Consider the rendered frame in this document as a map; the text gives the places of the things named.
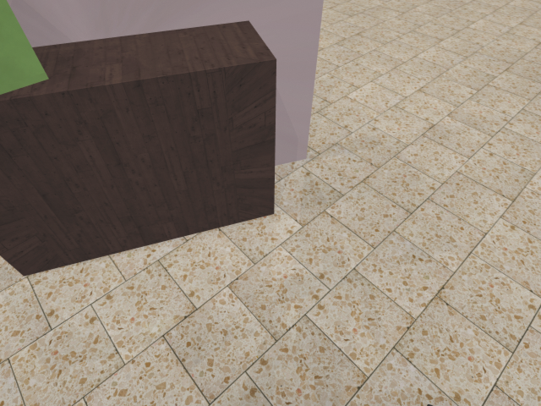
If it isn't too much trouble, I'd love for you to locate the carton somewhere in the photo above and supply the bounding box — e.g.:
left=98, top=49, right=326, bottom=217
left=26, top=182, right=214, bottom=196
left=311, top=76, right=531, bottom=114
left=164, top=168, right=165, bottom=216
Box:
left=0, top=0, right=49, bottom=95

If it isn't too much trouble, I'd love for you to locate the pedestal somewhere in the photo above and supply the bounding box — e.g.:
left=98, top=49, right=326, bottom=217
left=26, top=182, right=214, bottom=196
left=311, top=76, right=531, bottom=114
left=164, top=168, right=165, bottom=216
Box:
left=0, top=21, right=276, bottom=276

